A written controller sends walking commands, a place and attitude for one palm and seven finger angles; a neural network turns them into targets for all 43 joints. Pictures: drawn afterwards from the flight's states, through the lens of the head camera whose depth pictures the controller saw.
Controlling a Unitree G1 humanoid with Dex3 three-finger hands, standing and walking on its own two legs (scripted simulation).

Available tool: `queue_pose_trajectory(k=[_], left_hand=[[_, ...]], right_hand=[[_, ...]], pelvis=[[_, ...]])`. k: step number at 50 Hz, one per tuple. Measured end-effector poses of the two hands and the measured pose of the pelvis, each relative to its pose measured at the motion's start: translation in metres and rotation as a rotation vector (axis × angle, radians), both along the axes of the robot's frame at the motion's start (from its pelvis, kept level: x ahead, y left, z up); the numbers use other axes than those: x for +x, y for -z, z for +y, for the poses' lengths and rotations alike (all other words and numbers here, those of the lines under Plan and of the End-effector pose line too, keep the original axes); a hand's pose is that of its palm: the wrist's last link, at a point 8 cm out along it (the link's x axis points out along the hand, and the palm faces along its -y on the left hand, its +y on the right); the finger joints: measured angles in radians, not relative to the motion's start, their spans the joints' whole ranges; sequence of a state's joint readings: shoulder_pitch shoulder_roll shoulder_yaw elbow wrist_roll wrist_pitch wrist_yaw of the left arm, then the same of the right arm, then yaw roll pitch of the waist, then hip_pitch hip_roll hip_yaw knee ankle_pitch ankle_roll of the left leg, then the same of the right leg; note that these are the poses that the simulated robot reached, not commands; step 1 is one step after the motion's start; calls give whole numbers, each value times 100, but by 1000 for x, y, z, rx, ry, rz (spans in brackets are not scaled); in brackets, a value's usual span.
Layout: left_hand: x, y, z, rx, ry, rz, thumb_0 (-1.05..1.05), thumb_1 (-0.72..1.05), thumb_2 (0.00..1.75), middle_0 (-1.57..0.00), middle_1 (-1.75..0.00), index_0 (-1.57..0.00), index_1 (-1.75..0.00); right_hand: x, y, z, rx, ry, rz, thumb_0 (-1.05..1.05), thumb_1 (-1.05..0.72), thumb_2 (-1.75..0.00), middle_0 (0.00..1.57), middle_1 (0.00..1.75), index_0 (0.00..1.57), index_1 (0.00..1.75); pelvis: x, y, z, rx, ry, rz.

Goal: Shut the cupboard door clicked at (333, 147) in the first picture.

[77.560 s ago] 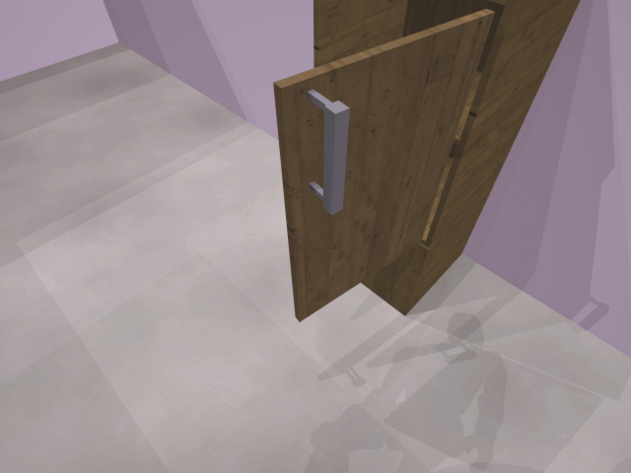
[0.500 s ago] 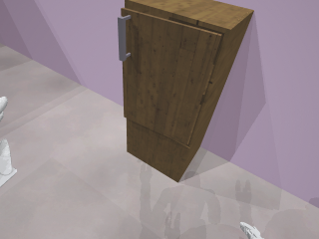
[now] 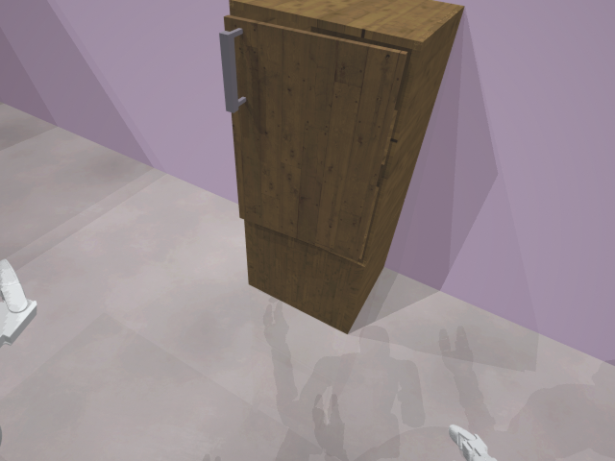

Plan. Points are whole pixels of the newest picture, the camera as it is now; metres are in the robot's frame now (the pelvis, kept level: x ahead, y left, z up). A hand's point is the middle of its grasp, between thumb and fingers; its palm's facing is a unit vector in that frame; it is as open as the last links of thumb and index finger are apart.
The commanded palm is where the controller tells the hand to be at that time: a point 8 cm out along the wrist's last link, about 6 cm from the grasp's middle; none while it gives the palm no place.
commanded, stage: stop stepping back and stand still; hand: left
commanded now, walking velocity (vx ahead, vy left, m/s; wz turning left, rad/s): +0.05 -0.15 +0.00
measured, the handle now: (235, 71) +0.89 +0.20 +0.15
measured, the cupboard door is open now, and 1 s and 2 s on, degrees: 5 5 5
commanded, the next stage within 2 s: let the arm hang, fingers relaxed in 0.18 s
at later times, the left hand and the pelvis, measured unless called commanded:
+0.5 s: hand out of the picture +0.13 +0.22 -0.12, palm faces +0.07 -0.96 -0.28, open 7.4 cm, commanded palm none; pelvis +0.00 +0.01 -0.01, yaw +5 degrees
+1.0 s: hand out of the picture -0.08 +0.21 -0.16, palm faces +0.10 -0.97 -0.21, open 7.4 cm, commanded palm none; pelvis +0.00 +0.03 +0.01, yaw +4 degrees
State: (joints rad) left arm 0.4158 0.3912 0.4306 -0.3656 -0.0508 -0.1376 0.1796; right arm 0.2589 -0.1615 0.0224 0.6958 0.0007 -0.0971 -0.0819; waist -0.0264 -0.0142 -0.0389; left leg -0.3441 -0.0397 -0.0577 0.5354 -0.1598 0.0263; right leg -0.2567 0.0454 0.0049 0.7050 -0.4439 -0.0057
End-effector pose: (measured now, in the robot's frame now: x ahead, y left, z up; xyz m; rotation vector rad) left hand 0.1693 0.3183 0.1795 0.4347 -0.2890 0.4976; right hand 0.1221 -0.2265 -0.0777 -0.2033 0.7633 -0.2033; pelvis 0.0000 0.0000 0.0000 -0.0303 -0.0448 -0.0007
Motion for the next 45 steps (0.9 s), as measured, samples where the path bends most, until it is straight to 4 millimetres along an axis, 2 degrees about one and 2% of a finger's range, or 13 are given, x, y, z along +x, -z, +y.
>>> queue_pose_trajectory(k=[3,7,12,15,17,19,21,23,25,28,32,39,45], left_hand=[[-6,-3,-23,26,69,52,2,89,90,-20,-30,-21,-30],[-21,-14,-45,116,146,85,2,89,90,-21,-30,-21,-30],[-28,-22,-29,137,49,61,2,88,90,-21,-30,-22,-30],[-20,-10,-13,119,-15,82,1,88,90,-21,-30,-22,-30],[-5,34,-2,52,-22,248,1,89,90,-20,-30,-21,-30],[3,99,1,-77,-30,494,1,89,90,-20,-30,-21,-30],[-4,166,-9,-209,-19,750,1,90,90,-19,-30,-20,-30],[-25,226,-30,-325,10,978,1,90,90,-19,-30,-20,-29],[-54,273,-56,-440,39,1168,1,90,90,-19,-30,-20,-29],[-102,312,-89,-615,24,1343,0,93,89,-20,-30,-20,-29],[-142,321,-78,-677,-70,1408,-4,102,89,-21,-30,-21,-30],[-215,315,-63,-681,-168,1625,-1,96,89,-20,-30,-21,-30],[-248,309,-60,-686,-214,1717,0,92,90,-20,-30,-20,-30]], right_hand=[[2,-9,5,33,-25,-31,1,-90,-90,21,30,20,30],[6,-7,-1,36,-54,-20,1,-90,-90,21,30,20,30],[8,2,-16,10,-43,49,1,-90,-90,21,30,20,30],[13,11,-23,-10,-63,57,1,-90,-90,21,30,20,30],[19,27,-28,-11,-112,85,1,-90,-90,21,30,20,30],[23,40,-28,-11,-125,131,1,-90,-90,21,30,20,30],[23,46,-25,-4,-122,162,1,-91,-90,20,30,20,30],[19,46,-19,1,-116,187,1,-91,-90,20,30,20,30],[10,42,-11,1,-110,222,1,-91,-90,20,30,20,30],[-10,39,0,-2,-107,302,1,-91,-90,20,30,20,30],[-41,42,13,4,-113,442,1,-91,-90,20,30,20,30],[-81,52,22,39,-48,559,0,-93,-90,21,30,20,30],[-109,58,32,71,-21,625,0,-92,-90,20,30,20,30]], pelvis=[[-2,-6,-7,18,2,22],[-7,-4,-12,22,3,37],[2,-6,-10,34,-9,37],[8,-2,-5,26,-41,36],[8,6,3,17,-68,45],[6,10,8,21,-78,49],[5,11,11,25,-82,43],[4,11,12,31,-82,31],[3,9,12,38,-81,20],[3,3,11,31,-85,12],[2,-4,11,12,-98,16],[1,-9,23,9,-82,15],[1,-10,30,15,-69,7]])
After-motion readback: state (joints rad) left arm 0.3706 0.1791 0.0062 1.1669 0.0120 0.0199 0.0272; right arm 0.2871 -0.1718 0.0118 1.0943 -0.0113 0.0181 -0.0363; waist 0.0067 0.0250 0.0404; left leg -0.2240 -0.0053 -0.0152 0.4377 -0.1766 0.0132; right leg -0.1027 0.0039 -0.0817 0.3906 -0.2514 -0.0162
